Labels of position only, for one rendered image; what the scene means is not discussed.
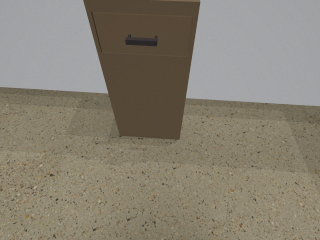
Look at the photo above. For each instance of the cabinet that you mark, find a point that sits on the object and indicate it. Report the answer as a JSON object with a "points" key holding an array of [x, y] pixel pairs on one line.
{"points": [[147, 91]]}

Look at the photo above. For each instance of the handle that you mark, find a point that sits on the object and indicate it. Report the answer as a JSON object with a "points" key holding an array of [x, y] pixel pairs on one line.
{"points": [[141, 41]]}

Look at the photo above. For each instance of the drawer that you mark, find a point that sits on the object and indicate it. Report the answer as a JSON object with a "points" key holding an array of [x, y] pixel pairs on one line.
{"points": [[172, 31]]}

